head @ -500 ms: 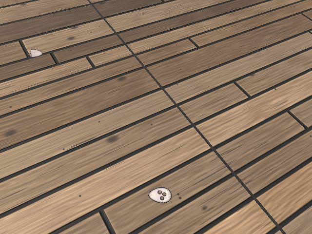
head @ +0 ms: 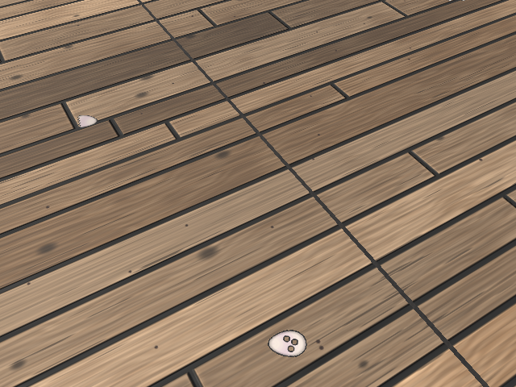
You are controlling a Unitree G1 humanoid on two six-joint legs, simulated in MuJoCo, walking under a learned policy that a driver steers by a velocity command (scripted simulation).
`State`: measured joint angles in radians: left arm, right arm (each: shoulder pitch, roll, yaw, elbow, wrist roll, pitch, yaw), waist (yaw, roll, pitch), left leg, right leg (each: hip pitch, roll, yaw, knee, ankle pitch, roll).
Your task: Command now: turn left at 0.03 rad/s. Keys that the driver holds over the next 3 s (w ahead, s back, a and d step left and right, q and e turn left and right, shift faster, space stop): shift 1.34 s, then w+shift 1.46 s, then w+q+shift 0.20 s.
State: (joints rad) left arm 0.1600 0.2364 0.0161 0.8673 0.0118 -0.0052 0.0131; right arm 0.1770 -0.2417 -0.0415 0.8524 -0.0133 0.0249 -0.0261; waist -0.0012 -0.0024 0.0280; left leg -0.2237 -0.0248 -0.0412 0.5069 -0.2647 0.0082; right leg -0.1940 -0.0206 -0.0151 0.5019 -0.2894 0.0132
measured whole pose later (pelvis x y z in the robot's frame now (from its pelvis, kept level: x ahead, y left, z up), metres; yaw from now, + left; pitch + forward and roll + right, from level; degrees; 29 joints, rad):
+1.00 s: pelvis +0.00 -0.01 +0.00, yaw -1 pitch -1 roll +0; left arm 0.25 0.21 0.00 1.08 0.00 -0.01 0.04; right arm 0.19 -0.21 -0.03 1.14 0.00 0.01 -0.04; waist 0.00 0.00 0.04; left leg -0.20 0.00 -0.04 0.47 -0.25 -0.01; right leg -0.17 0.00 -0.01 0.47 -0.28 0.00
